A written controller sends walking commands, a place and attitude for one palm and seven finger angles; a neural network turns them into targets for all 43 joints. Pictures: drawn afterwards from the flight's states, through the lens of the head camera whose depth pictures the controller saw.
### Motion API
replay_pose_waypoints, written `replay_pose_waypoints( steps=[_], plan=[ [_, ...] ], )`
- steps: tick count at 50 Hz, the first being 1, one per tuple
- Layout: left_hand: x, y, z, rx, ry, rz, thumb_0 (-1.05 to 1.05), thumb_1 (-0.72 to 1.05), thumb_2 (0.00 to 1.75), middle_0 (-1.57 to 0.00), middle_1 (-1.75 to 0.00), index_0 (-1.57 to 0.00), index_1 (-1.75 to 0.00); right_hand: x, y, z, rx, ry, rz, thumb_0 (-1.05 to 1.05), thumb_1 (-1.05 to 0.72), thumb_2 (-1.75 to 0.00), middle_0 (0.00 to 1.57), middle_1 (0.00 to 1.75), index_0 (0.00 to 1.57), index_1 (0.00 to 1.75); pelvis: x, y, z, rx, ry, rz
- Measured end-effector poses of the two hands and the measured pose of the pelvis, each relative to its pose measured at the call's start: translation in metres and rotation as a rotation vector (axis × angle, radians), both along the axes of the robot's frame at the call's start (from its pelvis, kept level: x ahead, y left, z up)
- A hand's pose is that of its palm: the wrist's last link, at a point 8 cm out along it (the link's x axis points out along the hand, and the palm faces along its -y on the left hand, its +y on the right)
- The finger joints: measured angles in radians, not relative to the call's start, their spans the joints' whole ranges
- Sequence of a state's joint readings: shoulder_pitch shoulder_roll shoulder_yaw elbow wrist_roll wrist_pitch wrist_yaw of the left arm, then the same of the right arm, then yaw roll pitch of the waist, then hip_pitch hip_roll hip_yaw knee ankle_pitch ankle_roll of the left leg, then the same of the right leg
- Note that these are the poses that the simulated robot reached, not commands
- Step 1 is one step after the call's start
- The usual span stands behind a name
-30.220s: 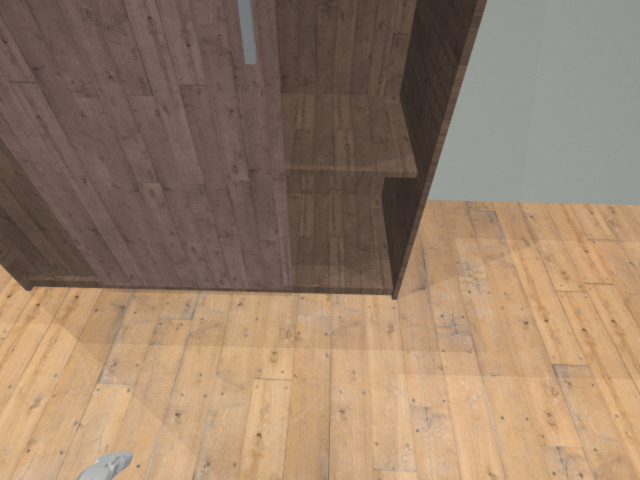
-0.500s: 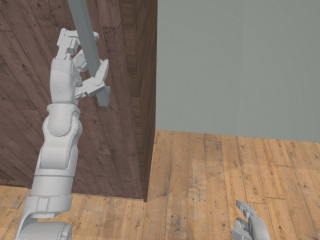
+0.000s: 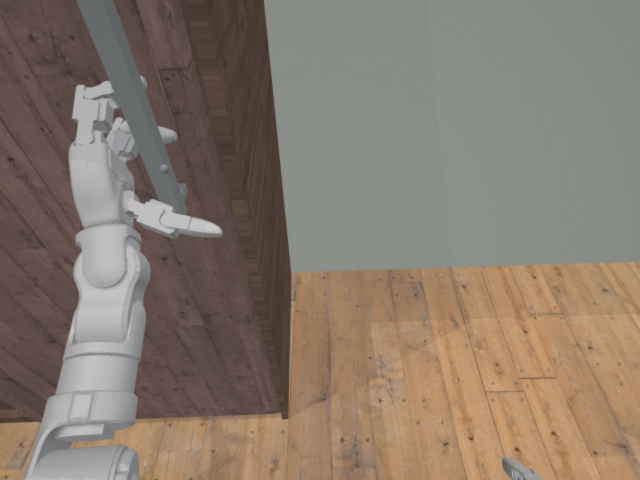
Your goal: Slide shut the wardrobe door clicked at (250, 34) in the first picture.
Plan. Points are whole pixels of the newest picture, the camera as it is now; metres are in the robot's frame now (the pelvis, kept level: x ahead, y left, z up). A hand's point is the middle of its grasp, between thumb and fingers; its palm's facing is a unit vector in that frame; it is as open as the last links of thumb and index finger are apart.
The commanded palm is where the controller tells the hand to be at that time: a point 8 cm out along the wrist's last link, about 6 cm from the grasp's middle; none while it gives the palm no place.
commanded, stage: slip the hand off the handle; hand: left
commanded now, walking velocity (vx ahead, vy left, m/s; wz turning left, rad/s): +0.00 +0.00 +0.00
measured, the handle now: (145, 109) +0.41 +0.20 +0.28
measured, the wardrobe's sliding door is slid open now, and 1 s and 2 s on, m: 0.01 0.01 0.01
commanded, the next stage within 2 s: draw the hand back to the body in 1.38 s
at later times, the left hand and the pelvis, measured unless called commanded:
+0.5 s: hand (76, 188) +0.33 +0.26 +0.23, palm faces +0.36 -0.93 -0.05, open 14.8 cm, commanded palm +0.31 +0.29 +0.23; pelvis +0.04 +0.03 +0.00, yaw +2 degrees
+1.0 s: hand (48, 222) +0.29 +0.27 +0.23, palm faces +0.34 -0.94 -0.07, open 14.7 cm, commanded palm +0.25 +0.30 +0.23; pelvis +0.01 +0.02 +0.00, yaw +1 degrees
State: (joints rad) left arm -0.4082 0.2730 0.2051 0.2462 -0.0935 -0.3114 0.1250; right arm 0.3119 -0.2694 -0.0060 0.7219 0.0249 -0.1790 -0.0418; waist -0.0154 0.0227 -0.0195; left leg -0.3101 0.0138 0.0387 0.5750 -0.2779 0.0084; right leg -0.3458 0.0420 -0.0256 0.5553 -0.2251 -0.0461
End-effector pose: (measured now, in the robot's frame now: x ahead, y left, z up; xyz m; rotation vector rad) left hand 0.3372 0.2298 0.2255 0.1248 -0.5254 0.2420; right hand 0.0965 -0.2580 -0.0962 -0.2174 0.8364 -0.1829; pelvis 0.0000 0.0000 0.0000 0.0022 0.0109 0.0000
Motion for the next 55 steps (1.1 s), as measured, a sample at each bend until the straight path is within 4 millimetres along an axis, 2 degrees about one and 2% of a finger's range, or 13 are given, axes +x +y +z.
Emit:
replay_pose_waypoints(
  steps=[3,13,16,19,23,27,34,37,40,47,51,55],
  plan=[
    [0.0,0.001,-0.001,-0.012,-0.004,-0.014,-0.01,-0.54,0.21,-0.44,-1.34,-0.15,-1.07,0.019,0.01,0.003,0.002,-0.023,0.02,0.01,-0.9,-0.9,0.2,0.3,0.2,0.3,0.01,0.006,0.002,-0.001,0.002,0.001],
    [0.0,0.008,0.001,0.009,0.014,-0.062,-0.01,-0.56,0.2,-0.46,-1.29,-0.18,-1.08,0.102,0.061,0.023,0.056,-0.167,0.121,0.01,-0.9,-0.89,0.2,0.3,0.2,0.3,0.036,0.023,0.003,-0.004,0.006,-0.002],
    [-0.004,0.02,0.002,-0.012,0.025,-0.038,-0.01,-0.56,0.2,-0.44,-1.26,-0.2,-1.09,0.118,0.072,0.029,0.073,-0.196,0.132,0.01,-0.9,-0.89,0.2,0.3,0.2,0.3,0.04,0.025,0.004,-0.006,-0.001,-0.004],
    [-0.015,0.042,0.001,-0.045,0.03,0.028,-0.01,-0.56,0.2,-0.39,-1.22,-0.22,-1.11,0.126,0.08,0.033,0.078,-0.198,0.148,0.01,-0.9,-0.89,0.2,0.3,0.2,0.3,0.042,0.027,0.004,-0.009,-0.008,0.001],
    [-0.033,0.068,0.0,-0.032,0.031,0.106,-0.01,-0.56,0.2,-0.32,-1.19,-0.24,-1.13,0.126,0.084,0.032,0.066,-0.175,0.183,0.01,-0.9,-0.89,0.2,0.3,0.2,0.3,0.04,0.028,0.003,-0.012,-0.016,0.018],
    [-0.043,0.071,0.002,0.0,0.019,0.086,-0.01,-0.56,0.2,-0.28,-1.17,-0.24,-1.14,0.118,0.084,0.026,0.045,-0.143,0.205,0.01,-0.9,-0.89,0.2,0.3,0.2,0.3,0.033,0.029,0.002,-0.017,-0.024,0.038],
    [-0.032,0.06,0.007,0.015,0.014,-0.015,-0.01,-0.56,0.2,-0.26,-1.15,-0.25,-1.15,0.092,0.076,0.018,0.031,-0.116,0.154,0.01,-0.9,-0.89,0.2,0.3,0.21,0.3,0.021,0.029,0.001,-0.014,-0.025,0.037],
    [-0.024,0.065,0.006,-0.008,0.034,-0.002,-0.01,-0.56,0.2,-0.26,-1.15,-0.26,-1.15,0.079,0.07,0.016,0.032,-0.11,0.119,0.01,-0.9,-0.89,0.2,0.3,0.21,0.3,0.017,0.027,0.001,-0.01,-0.022,0.026],
    [-0.026,0.072,0.004,-0.024,0.037,0.03,-0.01,-0.56,0.2,-0.26,-1.15,-0.26,-1.15,0.067,0.063,0.015,0.034,-0.107,0.094,0.01,-0.9,-0.89,0.2,0.3,0.21,0.3,0.016,0.025,0.002,-0.008,-0.019,0.012],
    [-0.065,0.077,-0.002,0.012,0.004,0.068,-0.01,-0.56,0.2,-0.25,-1.15,-0.26,-1.15,0.057,0.047,0.013,0.024,-0.097,0.099,0.01,-0.9,-0.89,0.2,0.3,0.2,0.3,0.015,0.02,0.001,-0.006,-0.027,0.005],
    [-0.086,0.083,-0.004,0.013,0.0,0.085,-0.01,-0.56,0.2,-0.25,-1.15,-0.26,-1.15,0.064,0.043,0.016,0.004,-0.112,0.115,0.01,-0.9,-0.89,0.2,0.3,0.2,0.3,0.012,0.016,0.001,-0.009,-0.037,0.018],
    [-0.097,0.086,-0.002,0.011,-0.008,0.091,-0.01,-0.56,0.2,-0.25,-1.15,-0.26,-1.15,0.078,0.043,0.022,-0.008,-0.158,0.139,0.01,-0.9,-0.89,0.2,0.3,0.2,0.3,0.01,0.014,0.001,-0.011,-0.042,0.031]
  ],
)
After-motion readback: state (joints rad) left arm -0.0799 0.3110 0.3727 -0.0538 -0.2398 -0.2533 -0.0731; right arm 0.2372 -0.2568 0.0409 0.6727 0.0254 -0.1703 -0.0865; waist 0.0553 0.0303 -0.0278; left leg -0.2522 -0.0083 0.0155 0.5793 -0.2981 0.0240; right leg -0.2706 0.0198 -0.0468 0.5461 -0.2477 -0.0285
